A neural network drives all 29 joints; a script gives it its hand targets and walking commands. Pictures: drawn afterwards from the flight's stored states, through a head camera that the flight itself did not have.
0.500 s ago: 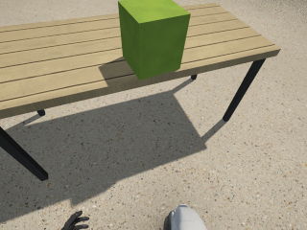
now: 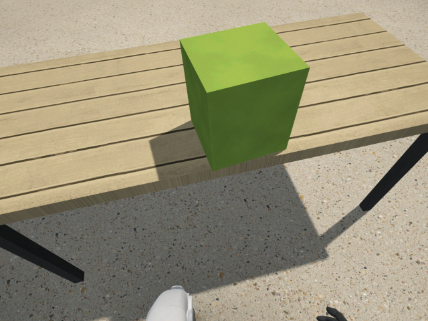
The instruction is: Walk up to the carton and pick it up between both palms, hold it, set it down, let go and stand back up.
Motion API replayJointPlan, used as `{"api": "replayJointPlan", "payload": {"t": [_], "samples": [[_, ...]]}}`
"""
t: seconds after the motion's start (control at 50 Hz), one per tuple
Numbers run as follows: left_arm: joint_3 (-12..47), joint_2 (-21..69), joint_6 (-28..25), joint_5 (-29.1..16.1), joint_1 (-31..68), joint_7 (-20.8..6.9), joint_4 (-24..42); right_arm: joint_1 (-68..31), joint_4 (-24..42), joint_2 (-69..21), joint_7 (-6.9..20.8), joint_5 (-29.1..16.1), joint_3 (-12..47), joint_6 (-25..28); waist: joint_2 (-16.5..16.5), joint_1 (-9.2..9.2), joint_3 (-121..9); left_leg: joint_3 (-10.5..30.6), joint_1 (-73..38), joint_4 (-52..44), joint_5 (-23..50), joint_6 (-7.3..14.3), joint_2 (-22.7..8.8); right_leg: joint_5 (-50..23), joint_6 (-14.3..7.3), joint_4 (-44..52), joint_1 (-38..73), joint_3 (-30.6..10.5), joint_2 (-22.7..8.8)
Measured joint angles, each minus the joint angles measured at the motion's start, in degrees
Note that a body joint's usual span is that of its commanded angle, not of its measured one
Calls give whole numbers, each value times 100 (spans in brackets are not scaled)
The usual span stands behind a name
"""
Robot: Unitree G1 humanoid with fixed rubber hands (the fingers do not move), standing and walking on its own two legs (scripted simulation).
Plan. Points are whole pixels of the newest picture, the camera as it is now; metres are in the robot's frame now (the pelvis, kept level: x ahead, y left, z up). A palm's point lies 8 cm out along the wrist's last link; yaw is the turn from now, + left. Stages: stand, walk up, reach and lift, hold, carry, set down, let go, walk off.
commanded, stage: walk up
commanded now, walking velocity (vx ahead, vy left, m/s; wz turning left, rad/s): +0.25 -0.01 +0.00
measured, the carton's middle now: (237, 99) +0.58 +0.00 +0.05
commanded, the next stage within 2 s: none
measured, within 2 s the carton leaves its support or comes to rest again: neither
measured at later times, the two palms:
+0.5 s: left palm (115, 281) +0.19 +0.25 -0.15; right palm out of the picture +0.13 -0.19 -0.15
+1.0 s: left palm (126, 296) +0.16 +0.22 -0.14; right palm out of the picture +0.14 -0.21 -0.15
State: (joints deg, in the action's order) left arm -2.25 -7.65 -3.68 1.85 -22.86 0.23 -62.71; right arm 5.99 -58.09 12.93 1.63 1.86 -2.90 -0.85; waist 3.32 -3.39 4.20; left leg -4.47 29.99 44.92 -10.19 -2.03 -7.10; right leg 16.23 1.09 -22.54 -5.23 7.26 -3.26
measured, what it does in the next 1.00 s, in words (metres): walks ahead: left foot, then right foot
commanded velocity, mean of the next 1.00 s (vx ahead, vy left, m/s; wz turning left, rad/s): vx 0.06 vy -0.01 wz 0.00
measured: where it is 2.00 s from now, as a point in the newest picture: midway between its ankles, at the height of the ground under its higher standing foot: outside the picture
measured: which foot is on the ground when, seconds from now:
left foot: up 0.00-0.08, down 0.10-1.00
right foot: down 0.00-0.10, up 0.12-0.48, down 0.50-1.00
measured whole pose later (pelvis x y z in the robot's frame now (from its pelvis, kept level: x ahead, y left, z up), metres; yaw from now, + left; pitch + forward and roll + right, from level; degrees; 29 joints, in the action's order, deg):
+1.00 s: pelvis +0.17 +0.00 +0.00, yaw +1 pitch -1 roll +0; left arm -0.7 -7.7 -0.6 0.0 -14.4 1.8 -66.0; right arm 16.9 -68.6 7.4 -2.4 0.6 -0.3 0.1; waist 0.6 0.0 1.8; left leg -4.2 4.9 20.6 -14.1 -2.5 -4.1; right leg 10.5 -3.3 -20.5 -8.8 4.0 2.2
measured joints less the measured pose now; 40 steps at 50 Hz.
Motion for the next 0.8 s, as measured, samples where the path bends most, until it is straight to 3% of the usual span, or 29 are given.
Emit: {"api": "replayJointPlan", "payload": {"t": [0.04, 0.1, 0.14, 0.18, 0.24, 0.32, 0.4, 0.48, 0.5, 0.54, 0.58, 0.64, 0.7, 0.8], "samples": [[-2, 4, 18, -19, -19, 10, -7, -54, 35, -90, 37, -47, 56, 41, -56, -37, 34, -50, -222, -583, 23, 58, 57, 138, 94, -15, 123, 29, -30], [3, -47, 66, -62, -76, 22, -101, -3, 55, -276, 39, -92, 117, 312, -236, 78, 51, -195, -805, -1340, 218, 240, 217, 678, 241, -599, 163, 90, -147], [2, -145, 155, -94, 79, 30, -159, 26, 15, -472, -9, -54, 132, 438, -581, 96, 194, -325, -880, -1021, -137, 380, 396, 1215, 83, -1690, -144, -106, -366], [-39, -165, 283, -118, 267, 38, -147, 155, 1, -571, -45, -90, 128, 425, -617, 169, 213, -312, -1005, -974, -313, 401, 379, 1469, -10, -2945, -660, -286, -208], [-104, -223, 320, -117, 551, -28, -48, 400, -43, -585, -221, -128, 51, 410, -675, 299, 142, -334, -1394, -1508, -140, 392, 409, 946, -50, -3794, -1316, -328, -122], [-160, -292, 313, -75, 948, -31, 155, 741, -210, -513, -249, -123, 104, 438, -679, 428, 31, -301, -1780, -2115, -21, 386, 462, 525, 64, -3570, -1778, -298, -150], [-93, -299, 367, -128, 1405, 48, 302, 904, -403, -555, -305, -90, 194, 432, -668, 394, 110, -287, -1967, -2337, 27, 347, 529, 345, 64, -2501, -1765, -454, -78], [-15, -231, 415, -128, 1553, 80, 282, 910, -482, -609, -299, -77, 271, 302, -658, 414, 116, -341, -1960, -1984, -241, 269, 650, -211, -18, -1205, -1325, -483, -19], [-3, -202, 403, -114, 1527, 86, 258, 905, -492, -607, -295, -89, 278, 255, -638, 406, 88, -372, -1947, -1832, -352, 241, 670, -454, -137, -879, -1159, -480, -10], [37, -31, 383, -104, 1448, 114, 170, 826, -508, -504, -297, -143, 279, 138, -290, 462, 59, -288, -1942, -1590, -555, 194, 501, -426, -295, -807, -1026, -398, 156], [51, 31, 404, -146, 1324, 135, 111, 803, -478, -473, -322, -160, 275, 10, -120, 506, -56, -205, -1979, -1560, -811, 224, 474, -362, -318, -755, -963, -388, 232], [90, 78, 459, -176, 1241, 136, 38, 766, -490, -415, -292, -138, 242, -62, 44, 545, -117, -51, -2071, -1761, -499, 200, 425, -440, -342, -498, -823, -363, 370], [96, 72, 447, -194, 1247, 174, -5, 802, -594, -407, -306, -110, 257, -1, 17, 526, -115, -12, -2161, -1961, -429, 50, 364, -555, -383, -233, -702, -340, 449], [91, -1, 357, -212, 1210, 195, -73, 954, -845, -435, -348, -115, 260, 57, -148, 408, -148, 11, -2312, -2285, -323, -20, 330, -667, -426, 95, -544, -321, 506]]}}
